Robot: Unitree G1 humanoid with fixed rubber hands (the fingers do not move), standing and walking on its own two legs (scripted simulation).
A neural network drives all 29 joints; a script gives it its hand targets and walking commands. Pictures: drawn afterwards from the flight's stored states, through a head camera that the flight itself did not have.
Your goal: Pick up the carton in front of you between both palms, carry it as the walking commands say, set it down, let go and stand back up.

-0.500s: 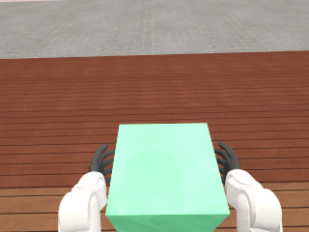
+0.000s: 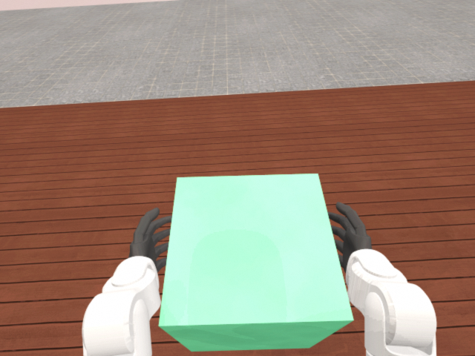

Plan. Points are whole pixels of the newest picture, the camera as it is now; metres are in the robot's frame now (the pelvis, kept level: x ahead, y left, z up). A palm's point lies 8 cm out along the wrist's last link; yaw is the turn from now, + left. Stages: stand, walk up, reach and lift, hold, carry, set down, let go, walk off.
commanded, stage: carry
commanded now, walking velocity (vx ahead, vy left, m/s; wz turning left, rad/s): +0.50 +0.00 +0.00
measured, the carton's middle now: (249, 270) +0.27 +0.00 +0.05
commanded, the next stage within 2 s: none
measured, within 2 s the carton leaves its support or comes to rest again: neither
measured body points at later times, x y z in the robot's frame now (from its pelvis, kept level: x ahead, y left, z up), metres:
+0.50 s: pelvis +0.32 +0.00 -0.01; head +0.34 +0.01 +0.44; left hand +0.69 +0.14 +0.11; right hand +0.68 -0.16 +0.12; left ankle +0.44 +0.06 -0.73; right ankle +0.14 -0.09 -0.71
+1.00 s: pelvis +0.67 -0.01 -0.06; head +0.70 -0.02 +0.39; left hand +1.04 +0.14 +0.08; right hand +1.04 -0.17 +0.07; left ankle +0.47 +0.07 -0.69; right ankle +0.76 -0.05 -0.78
